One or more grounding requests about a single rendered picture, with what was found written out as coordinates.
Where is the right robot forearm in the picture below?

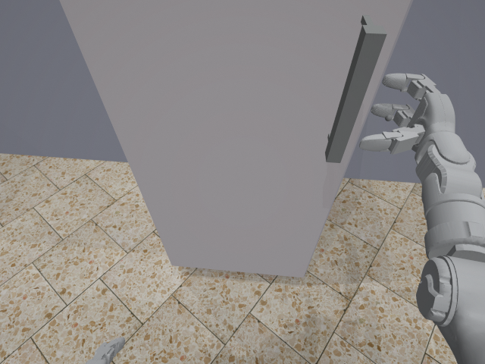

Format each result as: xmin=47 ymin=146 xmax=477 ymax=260
xmin=415 ymin=131 xmax=485 ymax=262

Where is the handle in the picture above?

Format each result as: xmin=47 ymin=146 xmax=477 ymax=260
xmin=325 ymin=15 xmax=386 ymax=163

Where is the fridge door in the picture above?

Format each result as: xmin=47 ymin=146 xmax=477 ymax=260
xmin=59 ymin=0 xmax=411 ymax=278

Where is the robot right upper arm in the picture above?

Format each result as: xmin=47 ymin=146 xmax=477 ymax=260
xmin=416 ymin=256 xmax=485 ymax=364

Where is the robot left hand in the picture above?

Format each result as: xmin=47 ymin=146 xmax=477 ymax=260
xmin=86 ymin=337 xmax=125 ymax=364

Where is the robot right hand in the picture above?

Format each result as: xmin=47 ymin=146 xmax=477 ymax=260
xmin=359 ymin=74 xmax=455 ymax=155

